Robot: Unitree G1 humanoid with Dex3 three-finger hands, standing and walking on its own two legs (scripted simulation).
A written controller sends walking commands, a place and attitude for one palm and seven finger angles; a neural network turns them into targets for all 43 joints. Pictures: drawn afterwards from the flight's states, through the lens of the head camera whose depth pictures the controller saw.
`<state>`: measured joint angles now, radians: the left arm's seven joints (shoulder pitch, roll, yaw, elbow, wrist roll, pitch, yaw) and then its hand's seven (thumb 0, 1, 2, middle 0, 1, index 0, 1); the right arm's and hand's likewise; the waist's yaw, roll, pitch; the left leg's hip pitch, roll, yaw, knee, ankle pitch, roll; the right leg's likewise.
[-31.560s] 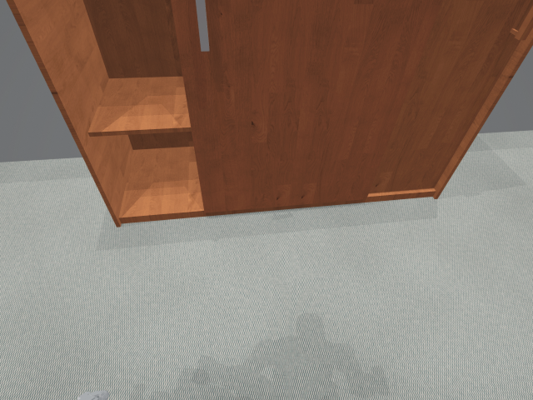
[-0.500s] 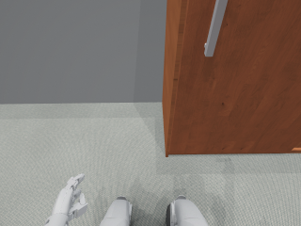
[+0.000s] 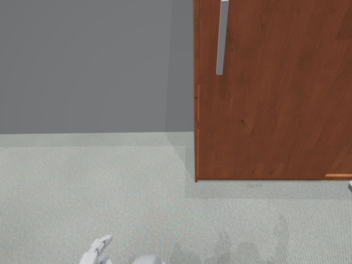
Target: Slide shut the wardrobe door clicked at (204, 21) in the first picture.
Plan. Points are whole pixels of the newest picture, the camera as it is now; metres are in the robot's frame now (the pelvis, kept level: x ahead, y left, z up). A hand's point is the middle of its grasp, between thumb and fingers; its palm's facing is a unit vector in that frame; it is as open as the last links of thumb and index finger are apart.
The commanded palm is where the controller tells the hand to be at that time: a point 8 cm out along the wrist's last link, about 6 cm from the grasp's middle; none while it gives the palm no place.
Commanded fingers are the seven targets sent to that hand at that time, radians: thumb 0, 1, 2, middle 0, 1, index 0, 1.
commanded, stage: stop stepping back and stand still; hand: right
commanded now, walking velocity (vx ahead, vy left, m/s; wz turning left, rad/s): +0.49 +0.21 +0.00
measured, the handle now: (221, 39) +0.88 -0.14 +0.20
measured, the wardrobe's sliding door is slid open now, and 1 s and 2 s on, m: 0.00 0.00 0.00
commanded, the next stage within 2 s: let the arm hang, fingers relaxed in 0.60 s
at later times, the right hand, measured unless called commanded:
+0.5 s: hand out of the picture +0.13 -0.28 +0.15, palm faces +0.43 +0.84 -0.33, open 7.4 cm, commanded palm +0.06 -0.32 +0.17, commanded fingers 0.00 -0.90 -0.90 0.20 0.30 0.20 0.30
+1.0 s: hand out of the picture +0.00 -0.20 -0.18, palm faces +0.03 +0.98 -0.18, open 7.0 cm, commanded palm none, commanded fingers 0.00 -0.90 -0.90 0.20 0.30 0.20 0.30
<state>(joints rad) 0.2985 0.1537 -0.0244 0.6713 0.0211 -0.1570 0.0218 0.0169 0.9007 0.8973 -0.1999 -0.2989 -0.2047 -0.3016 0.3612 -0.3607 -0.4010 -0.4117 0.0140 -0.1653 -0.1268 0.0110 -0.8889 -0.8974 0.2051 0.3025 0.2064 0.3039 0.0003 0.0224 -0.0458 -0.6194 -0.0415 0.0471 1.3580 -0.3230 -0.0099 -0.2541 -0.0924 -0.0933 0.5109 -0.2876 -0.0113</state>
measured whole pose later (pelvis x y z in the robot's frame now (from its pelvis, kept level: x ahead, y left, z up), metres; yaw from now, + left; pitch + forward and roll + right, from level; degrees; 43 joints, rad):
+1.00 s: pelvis -0.08 -0.03 -0.02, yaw +0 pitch -1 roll +1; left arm 0.18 0.22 0.00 0.81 0.03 0.05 -0.01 0.01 0.91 0.90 -0.20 -0.30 -0.20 -0.30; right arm 0.26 -0.14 -0.02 0.80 0.00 0.05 -0.03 -0.03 -0.97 -0.89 0.21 0.30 0.21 0.30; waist 0.03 -0.01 0.07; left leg -0.22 0.05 0.21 0.65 -0.40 0.03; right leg -0.32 -0.07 -0.09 0.65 -0.28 0.00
